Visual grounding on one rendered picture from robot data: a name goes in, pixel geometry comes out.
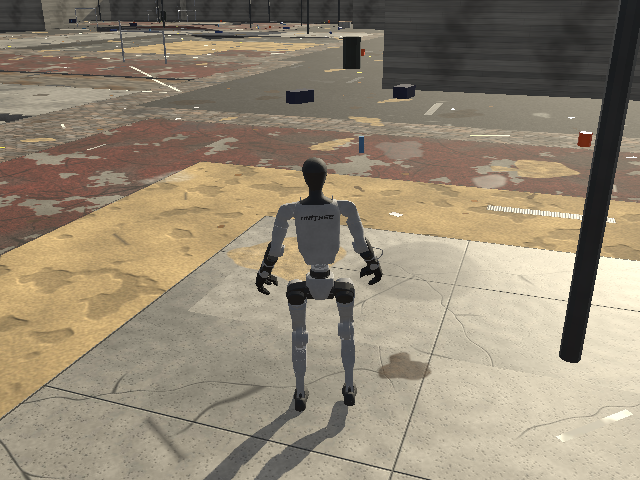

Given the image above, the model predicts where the robot right forearm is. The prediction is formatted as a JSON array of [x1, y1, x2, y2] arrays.
[[360, 237, 379, 270]]

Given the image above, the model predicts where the robot left thigh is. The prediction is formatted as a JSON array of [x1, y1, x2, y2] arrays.
[[286, 279, 309, 348]]

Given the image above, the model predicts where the right robot upper arm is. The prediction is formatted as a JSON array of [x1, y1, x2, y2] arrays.
[[337, 200, 369, 254]]

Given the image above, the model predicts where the robot left hand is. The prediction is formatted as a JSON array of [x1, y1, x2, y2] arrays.
[[255, 273, 278, 295]]

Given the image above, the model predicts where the robot right hand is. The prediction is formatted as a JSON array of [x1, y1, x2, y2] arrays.
[[360, 263, 383, 285]]

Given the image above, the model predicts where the robot left forearm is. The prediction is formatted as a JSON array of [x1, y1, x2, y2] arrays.
[[258, 242, 278, 278]]

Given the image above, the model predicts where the left robot upper arm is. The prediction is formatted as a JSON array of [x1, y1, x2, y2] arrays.
[[268, 202, 296, 257]]

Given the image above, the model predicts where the robot torso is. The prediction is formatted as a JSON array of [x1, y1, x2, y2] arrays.
[[294, 195, 341, 300]]

